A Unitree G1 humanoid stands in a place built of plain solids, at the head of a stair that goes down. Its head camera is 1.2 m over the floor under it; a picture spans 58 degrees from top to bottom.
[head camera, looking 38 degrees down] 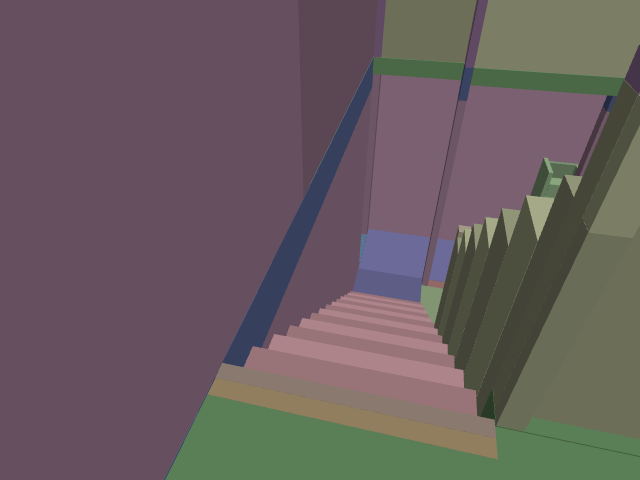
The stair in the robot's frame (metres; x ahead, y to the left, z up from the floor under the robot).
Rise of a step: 0.20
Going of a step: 0.23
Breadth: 0.86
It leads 13 degrees to the right of straight ahead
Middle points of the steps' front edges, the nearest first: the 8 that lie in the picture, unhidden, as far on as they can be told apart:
0.78 -0.10 0.00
1.00 -0.15 -0.20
1.23 -0.20 -0.39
1.45 -0.26 -0.59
1.68 -0.31 -0.79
1.90 -0.36 -0.98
2.13 -0.42 -1.18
2.35 -0.47 -1.38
